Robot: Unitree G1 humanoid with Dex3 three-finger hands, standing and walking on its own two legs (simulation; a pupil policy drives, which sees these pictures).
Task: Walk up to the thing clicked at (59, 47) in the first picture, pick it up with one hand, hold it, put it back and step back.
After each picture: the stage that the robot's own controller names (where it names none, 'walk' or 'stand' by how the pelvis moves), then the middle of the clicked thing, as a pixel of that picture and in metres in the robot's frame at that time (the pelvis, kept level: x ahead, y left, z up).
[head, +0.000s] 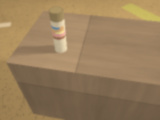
stand; (58, 31) +0.72 +0.15 +0.00
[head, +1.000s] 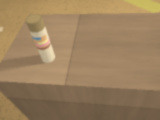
walk; (42, 40) +0.61 +0.24 +0.00
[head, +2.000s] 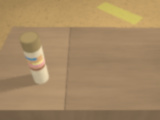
stand; (36, 60) +0.49 +0.22 +0.00
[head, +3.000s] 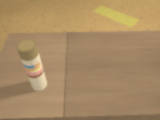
stand; (33, 67) +0.47 +0.22 -0.01
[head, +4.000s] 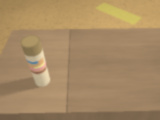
stand; (37, 63) +0.48 +0.21 -0.01
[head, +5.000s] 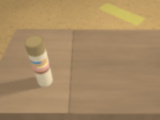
stand; (40, 63) +0.48 +0.20 -0.01
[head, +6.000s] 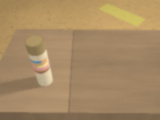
stand; (40, 63) +0.49 +0.20 -0.01
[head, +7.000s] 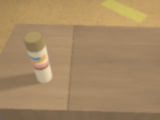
rise first; (39, 59) +0.49 +0.21 +0.00
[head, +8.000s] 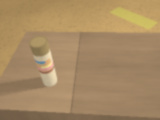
go down; (45, 63) +0.49 +0.21 +0.00
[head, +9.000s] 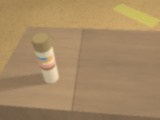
go down; (46, 60) +0.50 +0.20 +0.00
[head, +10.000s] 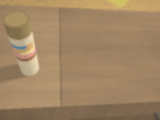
go down; (24, 48) +0.47 +0.19 +0.05
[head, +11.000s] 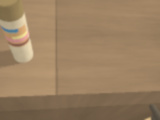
close in; (16, 32) +0.50 +0.20 +0.07
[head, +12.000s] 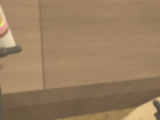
close; out of the picture +0.51 +0.22 +0.10
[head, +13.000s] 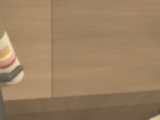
lift; (0, 53) +0.42 +0.23 +0.08
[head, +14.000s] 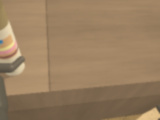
lift; (3, 43) +0.45 +0.21 +0.09
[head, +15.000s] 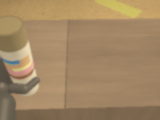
lift; (19, 62) +0.35 +0.19 +0.16
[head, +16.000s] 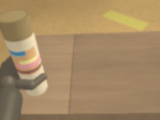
hold; (27, 58) +0.34 +0.17 +0.20
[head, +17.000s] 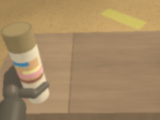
hold; (29, 67) +0.33 +0.17 +0.16
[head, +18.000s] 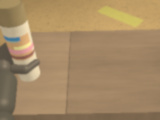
crouch; (20, 45) +0.40 +0.19 +0.19
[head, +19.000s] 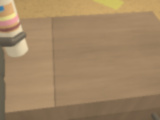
lower; (5, 17) +0.50 +0.20 +0.19
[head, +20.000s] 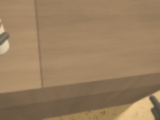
lower; out of the picture +0.52 +0.22 +0.10
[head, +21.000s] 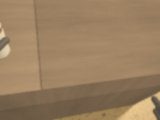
lower; out of the picture +0.51 +0.22 +0.10
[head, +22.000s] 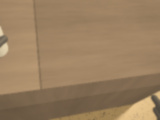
lower; out of the picture +0.51 +0.22 +0.10
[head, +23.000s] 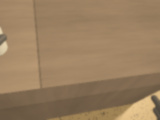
lower; out of the picture +0.52 +0.22 +0.10
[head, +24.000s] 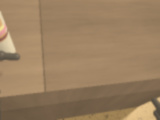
open; out of the picture +0.49 +0.21 +0.09
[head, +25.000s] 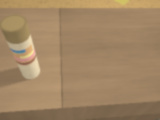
sink last; (24, 52) +0.46 +0.20 +0.05
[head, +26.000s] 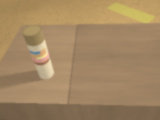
stand; (40, 54) +0.50 +0.22 +0.04
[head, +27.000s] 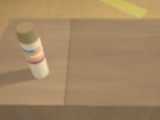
stand; (34, 53) +0.49 +0.22 +0.05
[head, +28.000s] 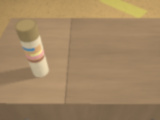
stand; (34, 51) +0.49 +0.22 +0.05
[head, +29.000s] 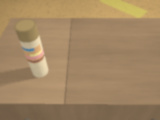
stand; (34, 51) +0.49 +0.22 +0.05
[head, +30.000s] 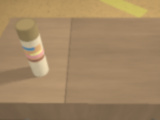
stand; (34, 50) +0.49 +0.22 +0.05
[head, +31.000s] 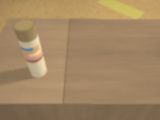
stand; (32, 51) +0.49 +0.22 +0.05
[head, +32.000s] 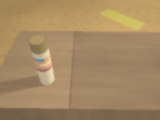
stand; (43, 61) +0.51 +0.20 +0.00
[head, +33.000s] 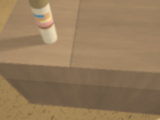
walk; (44, 18) +0.63 +0.19 +0.02
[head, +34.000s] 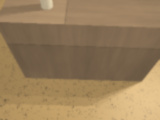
walk; out of the picture +0.92 +0.23 +0.01
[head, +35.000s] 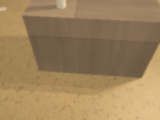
stand; out of the picture +1.18 +0.21 +0.01
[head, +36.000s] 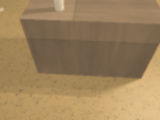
stand; out of the picture +1.15 +0.20 -0.01
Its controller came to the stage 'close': yes
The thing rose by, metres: 0.21
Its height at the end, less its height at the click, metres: +0.00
